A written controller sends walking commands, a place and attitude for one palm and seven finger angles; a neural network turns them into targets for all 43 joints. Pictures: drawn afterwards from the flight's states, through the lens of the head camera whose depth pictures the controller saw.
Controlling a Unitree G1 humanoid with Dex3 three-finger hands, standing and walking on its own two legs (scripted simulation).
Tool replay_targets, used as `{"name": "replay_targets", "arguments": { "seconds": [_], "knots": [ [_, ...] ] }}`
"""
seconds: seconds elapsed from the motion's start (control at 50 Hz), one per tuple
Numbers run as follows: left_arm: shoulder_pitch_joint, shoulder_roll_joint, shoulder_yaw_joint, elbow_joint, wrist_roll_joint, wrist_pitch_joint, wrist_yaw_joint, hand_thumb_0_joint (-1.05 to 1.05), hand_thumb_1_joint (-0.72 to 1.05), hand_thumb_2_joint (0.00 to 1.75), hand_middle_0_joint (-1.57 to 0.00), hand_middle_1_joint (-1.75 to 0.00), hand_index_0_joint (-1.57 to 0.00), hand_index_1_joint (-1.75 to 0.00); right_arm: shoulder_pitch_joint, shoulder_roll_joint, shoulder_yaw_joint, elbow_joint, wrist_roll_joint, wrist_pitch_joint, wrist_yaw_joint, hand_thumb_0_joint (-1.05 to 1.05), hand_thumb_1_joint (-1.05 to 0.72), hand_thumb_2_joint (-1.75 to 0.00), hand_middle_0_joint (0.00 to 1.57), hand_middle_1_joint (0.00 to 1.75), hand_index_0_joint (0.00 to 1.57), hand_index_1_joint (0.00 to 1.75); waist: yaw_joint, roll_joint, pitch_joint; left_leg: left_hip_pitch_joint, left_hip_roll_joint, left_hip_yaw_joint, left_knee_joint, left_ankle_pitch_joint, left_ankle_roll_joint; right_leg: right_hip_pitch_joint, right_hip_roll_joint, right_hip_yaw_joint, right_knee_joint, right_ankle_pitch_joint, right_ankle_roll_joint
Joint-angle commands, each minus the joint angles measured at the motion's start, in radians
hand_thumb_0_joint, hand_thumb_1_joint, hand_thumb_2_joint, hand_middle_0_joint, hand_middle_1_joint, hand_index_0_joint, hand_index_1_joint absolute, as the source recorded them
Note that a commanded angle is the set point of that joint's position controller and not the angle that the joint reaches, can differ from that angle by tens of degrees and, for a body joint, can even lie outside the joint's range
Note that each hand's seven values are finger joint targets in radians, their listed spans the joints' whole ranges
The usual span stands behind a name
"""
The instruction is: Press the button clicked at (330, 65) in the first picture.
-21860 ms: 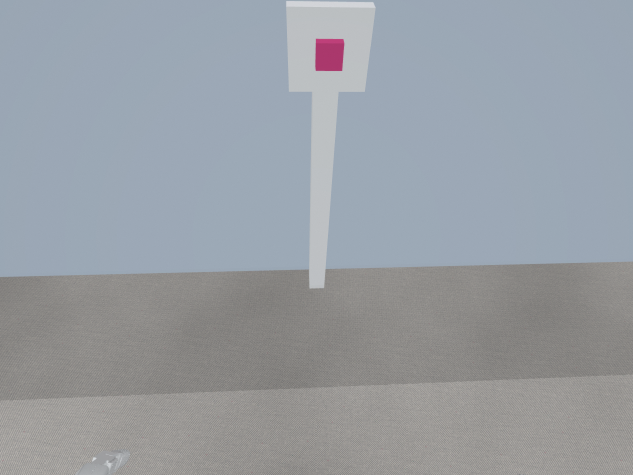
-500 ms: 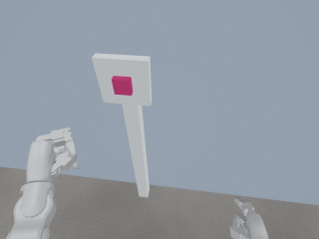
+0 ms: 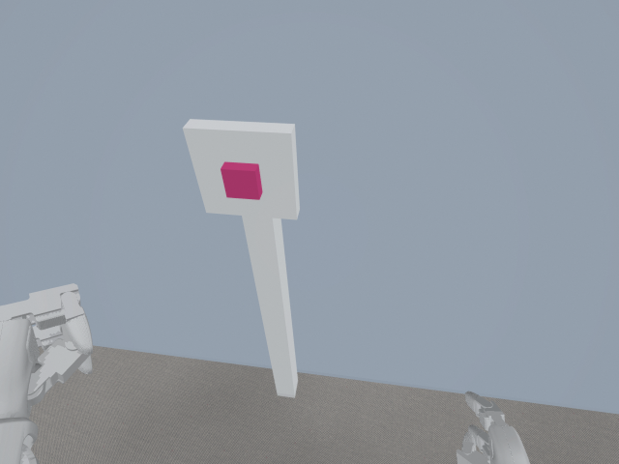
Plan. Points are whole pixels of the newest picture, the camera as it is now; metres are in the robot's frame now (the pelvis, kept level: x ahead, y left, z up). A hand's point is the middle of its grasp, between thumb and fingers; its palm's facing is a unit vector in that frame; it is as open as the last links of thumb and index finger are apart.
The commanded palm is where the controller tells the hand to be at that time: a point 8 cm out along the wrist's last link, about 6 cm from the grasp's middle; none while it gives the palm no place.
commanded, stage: draw the hand back to the body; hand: left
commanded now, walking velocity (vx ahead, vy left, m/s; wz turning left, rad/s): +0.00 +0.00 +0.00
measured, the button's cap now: (242, 179) +0.49 +0.18 +0.13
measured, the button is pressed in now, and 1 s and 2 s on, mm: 0 0 0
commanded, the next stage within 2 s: step back with the hand held close in 0.20 s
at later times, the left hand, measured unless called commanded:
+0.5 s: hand (95, 328) +0.19 +0.25 +0.15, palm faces +0.39 -0.81 -0.43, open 3.1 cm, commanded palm +0.13 +0.28 +0.17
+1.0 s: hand (28, 421) +0.10 +0.26 +0.15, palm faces +0.43 -0.80 -0.42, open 3.1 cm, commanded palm +0.05 +0.30 +0.17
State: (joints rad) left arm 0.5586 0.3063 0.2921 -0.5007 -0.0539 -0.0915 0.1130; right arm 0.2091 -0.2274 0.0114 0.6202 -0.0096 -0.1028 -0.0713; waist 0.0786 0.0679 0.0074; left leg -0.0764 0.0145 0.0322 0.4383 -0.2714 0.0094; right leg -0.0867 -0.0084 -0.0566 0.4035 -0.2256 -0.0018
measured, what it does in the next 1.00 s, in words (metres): shifts its weight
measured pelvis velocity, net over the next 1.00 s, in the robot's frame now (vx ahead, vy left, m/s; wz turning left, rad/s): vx -0.09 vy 0.02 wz -0.01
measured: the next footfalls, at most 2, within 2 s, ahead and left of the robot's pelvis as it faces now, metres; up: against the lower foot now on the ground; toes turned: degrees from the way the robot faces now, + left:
right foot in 1.42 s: -0.28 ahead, -0.09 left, +0.00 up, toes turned -4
left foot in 1.62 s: -0.14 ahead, +0.09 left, +0.00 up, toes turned -2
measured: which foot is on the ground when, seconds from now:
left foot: down 0.00-1.00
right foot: down 0.00-1.00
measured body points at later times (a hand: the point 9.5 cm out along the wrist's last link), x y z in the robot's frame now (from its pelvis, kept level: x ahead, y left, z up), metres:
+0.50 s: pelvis -0.01 +0.01 +0.00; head +0.00 -0.01 +0.45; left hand +0.17 +0.29 +0.18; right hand +0.17 -0.22 -0.09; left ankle -0.01 +0.11 -0.74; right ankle +0.00 -0.12 -0.74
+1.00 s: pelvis -0.09 +0.02 -0.02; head -0.09 +0.02 +0.43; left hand +0.07 +0.30 +0.17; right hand +0.09 -0.21 -0.09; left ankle -0.02 +0.11 -0.74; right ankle +0.00 -0.12 -0.74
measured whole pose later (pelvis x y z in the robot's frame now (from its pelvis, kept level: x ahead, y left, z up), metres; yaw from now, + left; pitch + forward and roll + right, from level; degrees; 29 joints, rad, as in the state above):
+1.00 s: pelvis -0.09 +0.02 -0.02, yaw -1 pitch -1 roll -1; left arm 0.57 0.32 0.36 -0.55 0.01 -0.21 0.15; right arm 0.22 -0.21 0.01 0.53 -0.01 -0.05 -0.07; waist 0.02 0.01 0.01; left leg -0.43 0.00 0.05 0.71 -0.34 0.05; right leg -0.42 -0.03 -0.03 0.62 -0.18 0.02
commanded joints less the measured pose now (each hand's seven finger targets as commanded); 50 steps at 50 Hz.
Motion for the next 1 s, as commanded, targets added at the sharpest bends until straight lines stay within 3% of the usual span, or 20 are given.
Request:
{"name": "replay_targets", "arguments": {
  "seconds": [0.0, 0.06, 0.18, 0.28, 0.3, 0.32, 0.34, 0.38, 0.4, 0.46, 0.52, 0.62, 0.64, 0.74, 0.78, 0.82, 0.88, 0.92, 0.96, 0.98],
  "knots": [
    [-0.111, 0.138, 0.073, -0.167, -0.001, -0.059, 0.021, 0.00, 0.90, 0.90, -1.30, -1.50, -1.30, -1.50, -0.138, -0.090, -0.029, -0.165, 0.004, -0.061, -0.018, 0.00, -0.90, -0.90, 0.20, 0.30, 0.20, 0.30, -0.020, -0.057, 0.006, -0.050, 0.008, -0.020, -0.073, 0.170, 0.010, -0.029, 0.003, 0.028, -0.068, 0.103, -0.015],
    [-0.130, 0.144, 0.079, -0.163, -0.001, -0.059, 0.025, 0.00, 0.90, 0.90, -1.30, -1.50, -1.30, -1.50, -0.141, -0.088, -0.028, -0.166, 0.004, -0.059, -0.022, 0.00, -0.90, -0.90, 0.20, 0.30, 0.20, 0.30, -0.016, -0.043, 0.008, -0.054, 0.006, -0.023, -0.078, 0.143, 0.012, -0.026, 0.000, 0.031, -0.073, 0.071, -0.016],
    [-0.116, 0.153, 0.086, -0.205, 0.000, -0.065, 0.028, 0.00, 0.90, 0.90, -1.30, -1.50, -1.30, -1.50, -0.145, -0.079, -0.024, -0.168, 0.000, -0.068, -0.022, 0.00, -0.90, -0.90, 0.20, 0.30, 0.20, 0.30, -0.006, 0.016, -0.048, -0.035, 0.002, -0.020, -0.068, 0.186, 0.008, 0.013, -0.003, 0.036, -0.061, 0.127, -0.020],
    [-0.097, 0.159, 0.097, -0.203, -0.001, -0.063, 0.028, 0.00, 0.90, 0.90, -1.30, -1.50, -1.30, -1.50, -0.140, -0.079, -0.022, -0.168, -0.001, -0.071, -0.019, 0.00, -0.90, -0.90, 0.20, 0.30, 0.20, 0.30, -0.003, 0.000, -0.043, -0.044, 0.005, -0.022, -0.065, 0.212, 0.002, 0.020, 0.001, 0.032, -0.053, 0.154, -0.020],
    [-0.143, 0.158, 0.095, -0.155, 0.001, -0.055, 0.031, 0.00, 0.90, 0.90, -1.30, -1.50, -1.30, -1.50, -0.136, -0.083, -0.022, -0.156, -0.001, -0.065, -0.021, 0.00, -0.90, -0.90, 0.20, 0.30, 0.20, 0.30, -0.014, -0.016, -0.024, -0.050, 0.005, -0.019, -0.069, 0.210, 0.002, 0.009, 0.001, 0.030, -0.055, 0.153, -0.020],
    [-0.307, 0.313, 0.261, -0.205, -0.001, -0.107, 0.038, 0.00, 0.90, 0.90, -1.30, -1.50, -1.30, -1.50, -0.101, -0.098, -0.013, -0.208, 0.010, -0.037, -0.014, 0.00, -0.90, -0.90, 0.20, 0.30, 0.20, 0.30, -0.052, 0.007, 0.090, -0.131, 0.020, -0.040, -0.065, 0.120, 0.017, -0.091, -0.042, 0.125, -0.116, 0.154, -0.017],
    [-0.158, 0.212, 0.183, -0.125, -0.002, -0.112, 0.024, 0.00, 0.90, 0.90, -1.30, -1.50, -1.30, -1.50, -0.109, -0.092, -0.027, -0.183, 0.006, -0.022, -0.014, 0.00, -0.90, -0.90, 0.20, 0.30, 0.20, 0.30, -0.056, -0.104, 0.035, -0.119, 0.024, -0.047, -0.027, 0.112, 0.024, -0.110, -0.068, 0.138, -0.134, 0.147, -0.015],
    [-0.054, 0.155, 0.123, -0.088, 0.007, -0.101, 0.013, 0.00, 0.90, 0.90, -1.30, -1.50, -1.30, -1.50, -0.111, -0.100, -0.035, -0.191, 0.003, 0.008, -0.006, 0.00, -0.90, -0.90, 0.20, 0.30, 0.20, 0.30, -0.066, -0.138, -0.003, -0.088, 0.023, -0.036, 0.005, 0.154, 0.026, -0.119, -0.088, 0.149, -0.138, 0.200, -0.018],
    [-0.037, 0.146, 0.111, -0.096, 0.009, -0.106, 0.011, 0.00, 0.90, 0.90, -1.30, -1.50, -1.30, -1.50, -0.110, -0.104, -0.039, -0.193, 0.003, 0.019, -0.002, 0.00, -0.90, -0.90, 0.20, 0.30, 0.20, 0.30, -0.071, -0.123, -0.031, -0.092, 0.028, -0.035, 0.009, 0.178, 0.025, -0.109, -0.094, 0.145, -0.121, 0.232, -0.017],
    [0.005, 0.158, 0.110, -0.164, 0.015, -0.115, 0.016, 0.00, 0.90, 0.90, -1.30, -1.50, -1.30, -1.50, -0.109, -0.115, -0.049, -0.214, 0.006, 0.044, -0.001, 0.00, -0.90, -0.90, 0.20, 0.30, 0.20, 0.30, -0.073, -0.057, -0.127, -0.094, 0.052, -0.036, 0.000, 0.295, 0.020, -0.053, -0.086, 0.110, -0.043, 0.350, -0.010],
    [0.028, 0.227, 0.172, -0.254, 0.017, -0.123, 0.030, 0.00, 0.90, 0.90, -1.30, -1.50, -1.30, -1.50, -0.123, -0.117, -0.056, -0.240, 0.008, 0.057, -0.008, 0.00, -0.90, -0.90, 0.20, 0.30, 0.20, 0.30, -0.065, -0.035, -0.194, -0.101, 0.066, -0.052, -0.005, 0.407, 0.018, -0.022, -0.064, 0.082, 0.028, 0.415, 0.000],
    [0.103, 0.266, 0.236, -0.313, 0.015, -0.140, 0.048, 0.00, 0.90, 0.90, -1.30, -1.50, -1.30, -1.50, -0.116, -0.108, -0.064, -0.270, 0.012, 0.071, -0.012, 0.00, -0.90, -0.90, 0.20, 0.30, 0.20, 0.30, -0.062, -0.003, -0.237, -0.185, 0.082, -0.067, 0.010, 0.451, 0.018, 0.021, -0.056, 0.081, 0.113, 0.473, 0.001],
    [0.115, 0.249, 0.226, -0.317, 0.015, -0.143, 0.049, 0.00, 0.90, 0.90, -1.30, -1.50, -1.30, -1.50, -0.107, -0.103, -0.063, -0.274, 0.015, 0.071, -0.010, 0.00, -0.90, -0.90, 0.20, 0.30, 0.20, 0.30, -0.066, 0.002, -0.231, -0.205, 0.088, -0.075, 0.007, 0.459, 0.017, 0.024, -0.056, 0.076, 0.133, 0.470, 0.001],
    [0.129, 0.202, 0.198, -0.286, 0.018, -0.156, 0.047, 0.00, 0.90, 0.90, -1.30, -1.50, -1.30, -1.50, -0.092, -0.112, -0.065, -0.265, 0.012, 0.048, -0.006, 0.00, -0.90, -0.90, 0.20, 0.30, 0.20, 0.30, -0.070, 0.062, -0.163, -0.346, 0.136, -0.104, -0.047, 0.314, 0.041, -0.004, -0.030, 0.066, 0.211, 0.276, 0.013],
    [0.108, 0.189, 0.192, -0.263, 0.024, -0.161, 0.048, 0.00, 0.90, 0.90, -1.30, -1.50, -1.30, -1.50, -0.085, -0.117, -0.066, -0.259, 0.011, 0.035, -0.006, 0.00, -0.90, -0.90, 0.20, 0.30, 0.20, 0.30, -0.071, 0.069, -0.121, -0.457, 0.161, -0.119, -0.086, 0.149, 0.061, 0.012, -0.018, 0.069, 0.259, 0.180, 0.017],
    [0.057, 0.189, 0.193, -0.257, 0.033, -0.168, 0.049, 0.00, 0.90, 0.90, -1.30, -1.50, -1.30, -1.50, -0.086, -0.124, -0.066, -0.256, 0.010, 0.023, -0.011, 0.00, -0.90, -0.90, 0.20, 0.30, 0.20, 0.30, -0.074, 0.072, -0.066, -0.597, 0.171, -0.132, -0.119, -0.096, 0.076, 0.047, -0.012, 0.079, 0.282, 0.144, 0.018],
    [-0.010, 0.177, 0.176, -0.241, 0.052, -0.176, 0.053, 0.00, 0.90, 0.90, -1.30, -1.50, -1.30, -1.50, -0.069, -0.125, -0.063, -0.256, 0.014, 0.009, -0.017, 0.00, -0.90, -0.90, 0.20, 0.30, 0.20, 0.30, -0.086, -0.015, -0.022, -0.697, 0.135, -0.127, -0.072, -0.354, 0.084, 0.030, -0.039, 0.138, 0.240, 0.061, 0.008],
    [-0.062, 0.209, 0.192, -0.267, 0.060, -0.183, 0.058, 0.00, 0.90, 0.90, -1.30, -1.50, -1.30, -1.50, -0.067, -0.127, -0.069, -0.254, 0.006, 0.004, -0.023, 0.00, -0.90, -0.90, 0.20, 0.30, 0.20, 0.30, -0.089, -0.097, -0.014, -0.614, 0.074, -0.101, 0.041, -0.396, 0.068, -0.122, -0.082, 0.234, 0.084, -0.136, -0.017],
    [-0.089, 0.209, 0.170, -0.284, 0.059, -0.192, 0.068, 0.00, 0.90, 0.90, -1.30, -1.50, -1.30, -1.50, -0.045, -0.115, -0.061, -0.236, 0.002, -0.001, -0.019, 0.00, -0.90, -0.90, 0.20, 0.30, 0.20, 0.30, -0.095, -0.188, -0.022, -0.398, 0.011, -0.070, 0.247, -0.310, 0.028, -0.381, -0.180, 0.327, -0.096, -0.379, -0.069],
    [-0.105, 0.220, 0.166, -0.295, 0.058, -0.193, 0.077, 0.00, 0.90, 0.90, -1.30, -1.50, -1.30, -1.50, -0.041, -0.105, -0.055, -0.220, -0.001, 0.000, -0.017, 0.00, -0.90, -0.90, 0.20, 0.30, 0.20, 0.30, -0.098, -0.229, -0.040, -0.276, -0.009, -0.053, 0.356, -0.239, 0.013, -0.495, -0.231, 0.342, -0.155, -0.440, -0.092]
  ]
}}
